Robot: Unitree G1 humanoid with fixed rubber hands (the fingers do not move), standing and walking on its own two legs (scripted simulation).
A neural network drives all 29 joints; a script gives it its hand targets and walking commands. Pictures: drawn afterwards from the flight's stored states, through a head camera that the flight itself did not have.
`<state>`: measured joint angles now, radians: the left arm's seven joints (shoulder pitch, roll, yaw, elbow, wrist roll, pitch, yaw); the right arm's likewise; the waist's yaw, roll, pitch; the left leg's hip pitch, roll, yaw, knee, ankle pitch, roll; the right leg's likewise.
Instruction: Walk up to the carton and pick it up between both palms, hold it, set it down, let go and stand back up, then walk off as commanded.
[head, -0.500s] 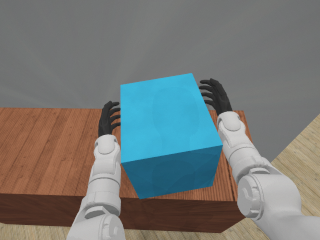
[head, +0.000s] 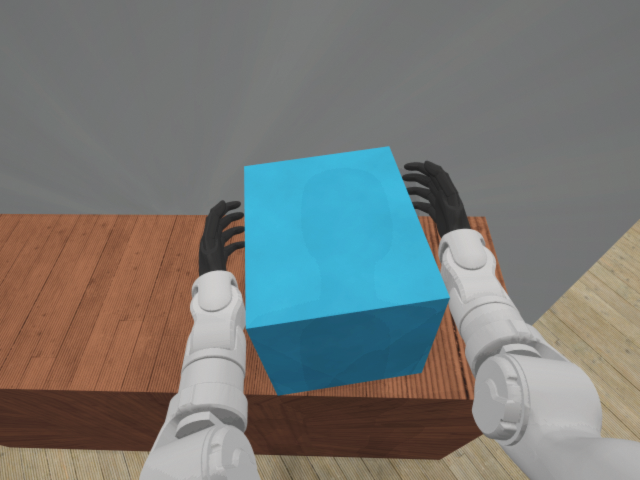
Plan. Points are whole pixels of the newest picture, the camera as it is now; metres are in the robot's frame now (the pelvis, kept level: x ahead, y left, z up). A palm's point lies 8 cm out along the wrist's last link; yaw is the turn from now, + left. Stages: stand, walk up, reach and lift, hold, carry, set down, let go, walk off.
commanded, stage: set down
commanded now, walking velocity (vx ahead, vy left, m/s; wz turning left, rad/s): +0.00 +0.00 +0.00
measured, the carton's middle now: (333, 270) +0.39 +0.03 -0.02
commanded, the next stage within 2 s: none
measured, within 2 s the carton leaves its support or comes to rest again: rests again in 0.04 s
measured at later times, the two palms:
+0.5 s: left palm (220, 265) +0.36 +0.17 +0.04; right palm (452, 228) +0.42 -0.13 +0.06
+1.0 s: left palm (223, 270) +0.36 +0.17 +0.03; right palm (451, 233) +0.42 -0.13 +0.05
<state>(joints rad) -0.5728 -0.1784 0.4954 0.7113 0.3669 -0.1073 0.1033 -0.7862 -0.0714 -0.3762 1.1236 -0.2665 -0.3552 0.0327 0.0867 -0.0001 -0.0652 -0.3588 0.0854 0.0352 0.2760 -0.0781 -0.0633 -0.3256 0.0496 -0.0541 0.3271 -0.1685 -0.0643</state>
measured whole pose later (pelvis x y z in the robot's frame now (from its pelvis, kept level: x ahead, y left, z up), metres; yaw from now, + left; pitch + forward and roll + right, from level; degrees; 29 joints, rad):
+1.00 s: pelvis -0.01 -0.01 -0.01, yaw -1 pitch +12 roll +1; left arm -0.60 -0.16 0.55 0.77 0.40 -0.23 0.10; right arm -0.78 -0.05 -0.42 1.12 -0.31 -0.39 0.05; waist 0.09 -0.03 -0.07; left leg -0.45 0.10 0.06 0.34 -0.10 -0.04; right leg -0.43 0.06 -0.05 0.40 -0.19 -0.08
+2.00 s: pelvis -0.03 -0.02 -0.02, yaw +0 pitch +11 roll +0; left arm -0.34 0.00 0.12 0.66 0.01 -0.21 0.22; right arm -0.57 -0.28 0.15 1.08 0.37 -0.38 0.07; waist 0.08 -0.04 -0.10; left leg -0.54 0.11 0.00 0.50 -0.15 -0.08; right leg -0.50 0.07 -0.06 0.55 -0.24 -0.09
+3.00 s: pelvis -0.01 +0.00 +0.00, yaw +0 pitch -6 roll +1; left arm 0.31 -0.02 -0.04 0.09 0.04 -0.03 0.25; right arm 0.20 -0.29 0.10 0.47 0.34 -0.34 0.14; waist 0.03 -0.07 0.02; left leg -0.10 0.06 0.00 0.37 -0.16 -0.07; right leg -0.08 0.06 -0.02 0.44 -0.26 -0.07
